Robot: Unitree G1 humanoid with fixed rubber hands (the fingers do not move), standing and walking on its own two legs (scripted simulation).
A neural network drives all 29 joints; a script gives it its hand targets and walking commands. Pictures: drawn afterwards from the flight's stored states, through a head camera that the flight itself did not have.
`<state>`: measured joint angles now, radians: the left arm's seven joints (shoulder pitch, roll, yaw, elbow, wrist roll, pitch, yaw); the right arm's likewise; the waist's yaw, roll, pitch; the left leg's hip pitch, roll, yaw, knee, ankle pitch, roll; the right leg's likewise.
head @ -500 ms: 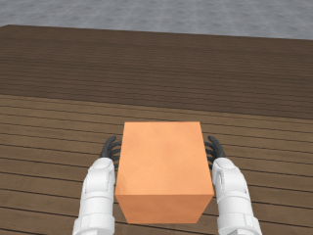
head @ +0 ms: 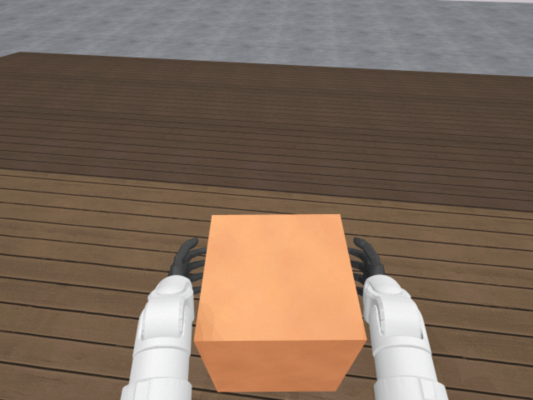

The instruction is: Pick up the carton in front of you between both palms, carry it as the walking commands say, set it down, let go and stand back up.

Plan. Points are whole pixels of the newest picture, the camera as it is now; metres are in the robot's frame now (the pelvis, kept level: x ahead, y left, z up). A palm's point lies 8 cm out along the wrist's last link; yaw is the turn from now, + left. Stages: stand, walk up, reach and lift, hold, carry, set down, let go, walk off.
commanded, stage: hold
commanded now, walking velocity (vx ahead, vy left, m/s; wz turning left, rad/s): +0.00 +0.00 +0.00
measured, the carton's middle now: (276, 306) +0.29 +0.00 -0.03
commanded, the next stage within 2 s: carry in 1.02 s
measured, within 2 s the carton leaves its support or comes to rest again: neither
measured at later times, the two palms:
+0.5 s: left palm (177, 287) +0.27 +0.15 +0.05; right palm (378, 288) +0.27 -0.15 +0.05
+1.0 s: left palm (179, 284) +0.28 +0.15 +0.05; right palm (378, 285) +0.28 -0.15 +0.05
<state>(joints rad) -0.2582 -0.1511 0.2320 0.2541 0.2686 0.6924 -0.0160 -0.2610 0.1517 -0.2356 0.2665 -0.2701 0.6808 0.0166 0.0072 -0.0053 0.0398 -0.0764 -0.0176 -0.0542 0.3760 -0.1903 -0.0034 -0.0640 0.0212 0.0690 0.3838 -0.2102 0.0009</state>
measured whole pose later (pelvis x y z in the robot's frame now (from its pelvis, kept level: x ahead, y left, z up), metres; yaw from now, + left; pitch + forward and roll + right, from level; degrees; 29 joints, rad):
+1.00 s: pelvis +0.00 +0.00 +0.00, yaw +0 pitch -8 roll +0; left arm -0.24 -0.15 0.20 0.18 0.26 0.77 -0.01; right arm -0.24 0.15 -0.21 0.19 -0.26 0.76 0.02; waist 0.00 -0.01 0.05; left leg -0.04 -0.02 -0.06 0.36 -0.18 0.00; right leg -0.02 0.02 0.07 0.36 -0.20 0.00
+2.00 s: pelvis +0.42 -0.06 -0.02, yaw +0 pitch +4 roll -1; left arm -0.18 -0.14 0.10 -0.27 0.10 1.18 0.09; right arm -0.17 0.14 -0.15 -0.30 -0.10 1.20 -0.09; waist 0.01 0.03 -0.06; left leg -0.27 0.10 0.05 1.07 -0.43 0.00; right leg -0.44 -0.04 -0.27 0.54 -0.18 -0.10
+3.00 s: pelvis +1.10 -0.09 -0.02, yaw -1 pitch +3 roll +0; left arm -0.23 -0.14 0.12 -0.30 0.10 1.20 0.09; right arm -0.21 0.12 -0.15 -0.33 -0.10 1.22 -0.08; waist 0.03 0.03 -0.02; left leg -0.31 0.07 0.04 1.19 -0.44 0.01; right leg -0.44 -0.04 -0.25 0.56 -0.18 -0.09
